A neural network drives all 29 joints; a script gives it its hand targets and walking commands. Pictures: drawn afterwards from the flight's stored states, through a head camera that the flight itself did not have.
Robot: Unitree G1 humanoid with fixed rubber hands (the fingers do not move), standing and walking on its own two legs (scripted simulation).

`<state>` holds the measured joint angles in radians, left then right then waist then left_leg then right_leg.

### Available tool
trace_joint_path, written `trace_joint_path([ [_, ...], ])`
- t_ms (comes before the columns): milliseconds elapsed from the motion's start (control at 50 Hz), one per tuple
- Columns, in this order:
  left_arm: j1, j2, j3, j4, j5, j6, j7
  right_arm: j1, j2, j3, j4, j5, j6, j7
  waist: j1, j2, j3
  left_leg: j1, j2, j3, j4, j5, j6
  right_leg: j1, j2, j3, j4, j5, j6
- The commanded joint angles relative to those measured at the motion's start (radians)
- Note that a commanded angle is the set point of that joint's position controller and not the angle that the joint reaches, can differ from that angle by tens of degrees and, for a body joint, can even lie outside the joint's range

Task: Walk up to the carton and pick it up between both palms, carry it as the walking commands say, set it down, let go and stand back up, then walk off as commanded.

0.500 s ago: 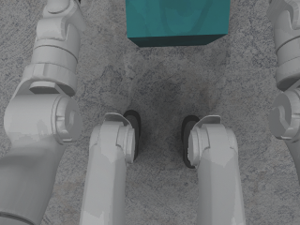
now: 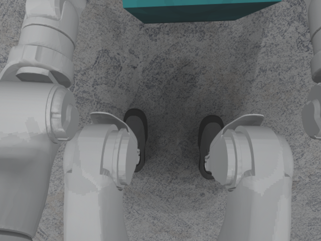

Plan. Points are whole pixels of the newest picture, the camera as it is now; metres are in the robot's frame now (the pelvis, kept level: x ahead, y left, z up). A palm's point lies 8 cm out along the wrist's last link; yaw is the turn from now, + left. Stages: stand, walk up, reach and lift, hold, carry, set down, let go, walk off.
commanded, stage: reach and lift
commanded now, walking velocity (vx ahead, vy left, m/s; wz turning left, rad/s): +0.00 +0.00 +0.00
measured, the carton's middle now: out of the picture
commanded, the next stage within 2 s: none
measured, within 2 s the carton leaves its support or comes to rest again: leaves its support in 1.54 s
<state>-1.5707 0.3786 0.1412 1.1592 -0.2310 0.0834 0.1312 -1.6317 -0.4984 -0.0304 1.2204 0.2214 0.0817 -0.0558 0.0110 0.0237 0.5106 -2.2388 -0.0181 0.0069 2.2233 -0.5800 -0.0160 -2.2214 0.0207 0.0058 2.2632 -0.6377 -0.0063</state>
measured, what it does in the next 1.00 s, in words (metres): stands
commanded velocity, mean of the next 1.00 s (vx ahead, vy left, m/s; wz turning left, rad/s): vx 0.00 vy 0.00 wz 0.00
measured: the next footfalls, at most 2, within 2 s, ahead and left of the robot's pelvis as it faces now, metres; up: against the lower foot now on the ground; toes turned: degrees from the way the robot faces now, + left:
none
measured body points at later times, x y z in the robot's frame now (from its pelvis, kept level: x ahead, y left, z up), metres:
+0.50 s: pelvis -0.01 +0.00 +0.01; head +0.38 -0.02 +0.22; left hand +0.56 +0.16 -0.19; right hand +0.58 -0.19 -0.18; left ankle +0.11 +0.12 -0.33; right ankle +0.10 -0.11 -0.33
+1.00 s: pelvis -0.01 +0.00 +0.00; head +0.38 -0.02 +0.22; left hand +0.57 +0.13 -0.19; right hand +0.58 -0.19 -0.18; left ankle +0.11 +0.12 -0.33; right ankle +0.10 -0.11 -0.33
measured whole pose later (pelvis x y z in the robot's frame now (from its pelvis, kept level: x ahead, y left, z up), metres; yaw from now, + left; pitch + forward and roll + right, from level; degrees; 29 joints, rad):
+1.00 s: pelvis -0.01 +0.00 +0.00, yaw -1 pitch +33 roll +2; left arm -1.60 0.26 0.24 1.15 -0.11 0.10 0.12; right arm -1.70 -0.43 -0.01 1.28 0.18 0.11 -0.09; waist 0.02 0.00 0.52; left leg -2.21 -0.03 -0.01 2.21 -0.58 -0.04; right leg -2.21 0.04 0.00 2.25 -0.61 -0.02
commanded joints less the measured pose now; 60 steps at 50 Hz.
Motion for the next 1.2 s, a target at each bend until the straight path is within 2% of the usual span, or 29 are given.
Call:
trace_joint_path([
  [0,-0.182,0.12,-0.002,-0.105,-0.004,-0.033,0.006,-0.21,-0.124,0.008,-0.122,0.025,-0.042,0.002,0.007,-0.048,-1.392,0.717,-0.008,0.003,-0.095,0.5,-0.024,0.537,-0.005,-0.014,-0.155,0.481,0.025],
  [40,-0.181,0.12,-0.002,-0.091,-0.006,-0.032,0.007,-0.236,-0.113,0.022,-0.119,0.04,-0.035,0.007,0.035,-0.04,-1.365,0.674,-0.007,0.003,-0.099,0.495,-0.012,0.536,-0.009,-0.002,-0.144,0.484,0.023],
  [60,-0.18,0.118,0.003,-0.079,-0.023,-0.03,0.003,-0.231,-0.117,-0.001,-0.112,0.023,-0.038,0.0,0.005,-0.057,-1.364,0.636,-0.011,0.011,-0.093,0.47,-0.01,0.575,-0.011,-0.003,-0.161,0.482,0.024],
  [80,-0.172,0.136,-0.004,-0.086,-0.012,-0.032,-0.003,-0.203,-0.111,0.025,-0.088,0.031,-0.027,0.003,0.026,-0.05,-1.356,0.659,-0.007,0.014,-0.086,0.492,-0.018,0.545,-0.011,0.007,-0.157,0.497,0.026],
  [100,-0.181,0.139,-0.011,-0.066,-0.015,-0.028,0.001,-0.222,-0.128,0.005,-0.073,0.037,-0.024,-0.002,0.014,-0.018,-1.347,0.677,-0.004,0.004,-0.101,0.444,-0.017,0.523,-0.009,0.001,-0.163,0.432,0.026],
  [120,-0.215,0.136,-0.014,-0.067,-0.027,-0.024,0.0,-0.252,-0.123,0.022,-0.078,0.036,-0.02,0.002,-0.001,-0.056,-1.313,0.648,-0.008,0.005,-0.104,0.407,-0.016,0.531,-0.013,0.0,-0.172,0.399,0.026],
  [160,-0.217,0.119,-0.013,-0.079,-0.008,-0.027,0.001,-0.247,-0.142,0.01,-0.079,0.025,-0.023,0.0,0.026,-0.013,-1.291,0.648,0.0,0.011,-0.112,0.399,-0.014,0.506,-0.011,0.013,-0.175,0.387,0.016],
  [200,-0.327,0.13,-0.024,-0.145,-0.027,-0.032,0.006,-0.333,-0.125,0.007,-0.12,0.032,-0.025,-0.006,0.006,-0.034,-1.279,0.631,-0.004,0.008,-0.119,0.368,-0.008,0.496,-0.012,-0.002,-0.181,0.357,0.021],
  [220,-0.345,0.127,-0.042,-0.124,-0.035,-0.026,0.001,-0.36,-0.146,0.001,-0.103,0.038,-0.023,-0.005,-0.003,-0.006,-1.289,0.658,0.003,0.009,-0.114,0.357,-0.013,0.487,-0.017,0.005,-0.182,0.338,0.012],
  [260,-0.325,0.13,-0.035,-0.055,-0.038,-0.016,-0.003,-0.344,-0.108,0.031,-0.023,0.037,-0.009,0.002,0.003,-0.072,-1.208,0.58,-0.001,0.012,-0.129,0.286,-0.004,0.492,-0.019,0.002,-0.195,0.28,0.018],
  [340,-0.276,0.089,-0.017,0.011,-0.015,-0.011,-0.017,-0.318,-0.123,-0.002,-0.001,-0.009,-0.014,0.005,-0.007,-0.049,-1.128,0.522,-0.008,0.018,-0.145,0.239,-0.008,0.469,-0.009,0.02,-0.222,0.251,0.017],
  [360,-0.287,0.059,-0.018,-0.019,-0.013,-0.02,-0.019,-0.321,-0.077,-0.002,-0.012,0.004,-0.018,0.008,0.015,-0.024,-1.141,0.544,-0.008,0.027,-0.149,0.273,-0.013,0.467,-0.011,0.019,-0.228,0.268,0.016],
  [400,-0.29,0.063,-0.008,-0.018,0.009,-0.025,-0.017,-0.309,-0.065,0.014,-0.005,-0.004,-0.022,0.013,0.013,-0.049,-1.16,0.539,-0.015,0.024,-0.142,0.293,-0.013,0.491,0.001,0.017,-0.212,0.303,0.015],
  [440,-0.289,0.069,0.002,-0.011,0.01,-0.033,-0.017,-0.349,-0.023,0.06,-0.048,0.025,-0.025,0.015,0.054,-0.082,-1.208,0.564,-0.012,0.022,-0.127,0.345,-0.004,0.519,0.001,0.027,-0.21,0.352,0.026],
  [460,-0.253,0.062,-0.003,0.003,0.009,-0.031,-0.012,-0.301,-0.03,0.038,-0.02,0.007,-0.027,0.013,0.025,-0.074,-1.231,0.597,-0.018,0.014,-0.133,0.365,-0.011,0.522,0.009,0.008,-0.198,0.372,0.029],
  [500,-0.302,0.074,0.0,-0.046,0.011,-0.046,0.003,-0.338,-0.039,0.028,-0.049,0.011,-0.035,-0.002,0.02,-0.06,-1.273,0.607,-0.024,0.021,-0.12,0.384,-0.01,0.537,0.007,0.012,-0.201,0.385,0.028],
  [620,-0.323,-0.001,-0.025,-0.076,0.014,-0.054,0.014,-0.351,0.037,0.09,-0.079,0.042,-0.037,-0.006,0.043,-0.049,-1.339,0.715,-0.033,-0.003,-0.119,0.474,-0.007,0.548,0.025,0.004,-0.193,0.444,0.025],
  [680,-0.315,-0.075,-0.036,-0.071,0.03,-0.053,0.011,-0.357,0.075,0.085,-0.087,0.054,-0.04,0.005,0.053,0.002,-1.306,0.735,-0.039,0.021,-0.115,0.439,-0.016,0.502,0.031,0.005,-0.209,0.394,0.018],
  [740,-0.298,-0.069,0.02,-0.053,0.055,-0.052,0.002,-0.365,0.14,0.108,-0.088,0.053,-0.037,0.015,0.08,-0.067,-1.23,0.63,-0.044,0.019,-0.134,0.396,0.0,0.504,0.033,0.0,-0.2,0.373,0.026],
  [800,-0.365,-0.28,-0.018,-0.056,0.053,-0.036,-0.053,-0.416,0.343,0.153,-0.087,0.03,-0.019,0.063,0.072,-0.111,-1.198,0.596,-0.051,0.028,-0.126,0.388,-0.003,0.548,0.043,0.01,-0.202,0.396,0.023],
  [820,-0.359,-0.348,-0.041,-0.08,0.057,-0.034,-0.07,-0.437,0.401,0.15,-0.123,0.04,-0.019,0.079,0.094,-0.052,-1.208,0.613,-0.05,0.044,-0.122,0.397,-0.007,0.51,0.05,0.01,-0.195,0.391,0.022],
  [840,-0.429,-0.441,-0.067,-0.091,0.055,-0.022,-0.096,-0.463,0.496,0.159,-0.104,0.029,-0.009,0.105,0.066,-0.062,-1.212,0.635,-0.051,0.033,-0.117,0.385,-0.003,0.476,0.053,-0.003,-0.189,0.37,0.022],
  [880,-0.456,-0.614,-0.091,-0.148,0.095,-0.001,-0.146,-0.485,0.651,0.143,-0.139,0.01,0.008,0.158,0.073,-0.002,-1.123,0.635,-0.064,0.044,-0.131,0.362,-0.008,0.427,0.068,-0.001,-0.188,0.325,0.011],
  [940,-0.481,-0.828,-0.072,-0.131,0.111,0.039,-0.229,-0.503,0.88,0.145,-0.155,-0.031,0.028,0.226,0.04,-0.064,-1.077,0.587,-0.086,0.04,-0.105,0.326,0.01,0.419,0.081,-0.012,-0.185,0.31,0.007],
  [960,-0.478,-0.859,-0.082,-0.147,0.115,0.047,-0.24,-0.487,0.895,0.135,-0.171,-0.029,0.031,0.236,0.047,-0.019,-1.075,0.603,-0.081,0.042,-0.099,0.339,0.009,0.397,0.082,-0.008,-0.176,0.321,0.003],
  [980,-0.458,-0.909,-0.071,-0.159,0.121,0.057,-0.259,-0.515,0.925,0.128,-0.211,-0.044,0.031,0.25,0.043,-0.061,-1.027,0.544,-0.093,0.036,-0.104,0.338,0.023,0.387,0.084,-0.01,-0.175,0.329,0.003],
  [1020,-0.443,-0.902,-0.073,-0.155,0.134,0.072,-0.273,-0.476,0.952,0.113,-0.205,-0.029,0.043,0.272,0.055,-0.022,-1.049,0.574,-0.081,0.045,-0.092,0.33,0.024,0.357,0.089,-0.021,-0.16,0.322,-0.003],
  [1040,-0.425,-0.946,-0.076,-0.153,0.139,0.082,-0.283,-0.45,0.965,0.108,-0.195,-0.046,0.051,0.279,0.03,-0.019,-1.036,0.585,-0.082,0.048,-0.093,0.348,0.018,0.352,0.09,-0.02,-0.171,0.337,-0.005],
  [1180,-0.342,-1.028,-0.076,-0.176,0.122,0.088,-0.313,-0.391,1.042,0.133,-0.235,-0.059,0.068,0.301,0.035,-0.076,-1.031,0.509,-0.096,0.061,-0.08,0.4,0.021,0.411,0.094,-0.008,-0.165,0.422,-0.005],
])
